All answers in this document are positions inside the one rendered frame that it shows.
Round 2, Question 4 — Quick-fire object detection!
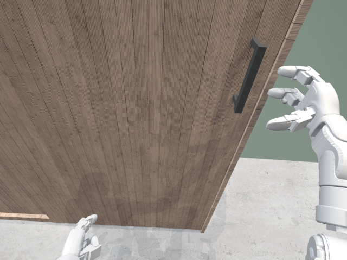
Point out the handle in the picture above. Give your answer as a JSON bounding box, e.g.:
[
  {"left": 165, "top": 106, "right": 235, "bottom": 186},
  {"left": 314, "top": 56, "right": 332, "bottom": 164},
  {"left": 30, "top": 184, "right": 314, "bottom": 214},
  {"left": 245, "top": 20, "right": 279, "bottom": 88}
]
[{"left": 233, "top": 37, "right": 267, "bottom": 114}]

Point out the robot left hand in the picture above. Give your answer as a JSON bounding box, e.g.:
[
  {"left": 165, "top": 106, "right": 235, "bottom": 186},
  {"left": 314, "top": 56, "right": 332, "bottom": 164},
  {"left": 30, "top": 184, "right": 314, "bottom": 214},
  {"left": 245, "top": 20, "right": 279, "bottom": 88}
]
[{"left": 60, "top": 214, "right": 101, "bottom": 260}]

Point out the robot right hand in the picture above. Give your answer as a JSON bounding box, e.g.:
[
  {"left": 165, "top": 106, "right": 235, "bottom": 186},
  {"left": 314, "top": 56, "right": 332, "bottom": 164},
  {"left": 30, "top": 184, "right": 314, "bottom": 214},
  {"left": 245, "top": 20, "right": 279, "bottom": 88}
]
[{"left": 266, "top": 66, "right": 340, "bottom": 133}]

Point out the wardrobe door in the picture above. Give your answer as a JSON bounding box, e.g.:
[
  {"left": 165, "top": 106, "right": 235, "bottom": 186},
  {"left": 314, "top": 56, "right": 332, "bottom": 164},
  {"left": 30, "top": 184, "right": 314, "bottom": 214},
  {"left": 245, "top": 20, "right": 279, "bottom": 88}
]
[
  {"left": 0, "top": 0, "right": 301, "bottom": 230},
  {"left": 0, "top": 159, "right": 46, "bottom": 215}
]

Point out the robot right forearm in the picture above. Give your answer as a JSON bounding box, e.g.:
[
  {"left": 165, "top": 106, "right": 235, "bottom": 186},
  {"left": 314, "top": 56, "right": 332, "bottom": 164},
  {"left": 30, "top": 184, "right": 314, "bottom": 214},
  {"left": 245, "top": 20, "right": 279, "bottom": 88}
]
[{"left": 309, "top": 115, "right": 347, "bottom": 234}]

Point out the right robot upper arm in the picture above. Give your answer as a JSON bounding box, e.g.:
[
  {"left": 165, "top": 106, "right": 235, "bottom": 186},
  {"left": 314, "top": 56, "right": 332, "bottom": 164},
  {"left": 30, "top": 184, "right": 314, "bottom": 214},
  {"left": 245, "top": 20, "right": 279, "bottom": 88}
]
[{"left": 305, "top": 234, "right": 347, "bottom": 260}]

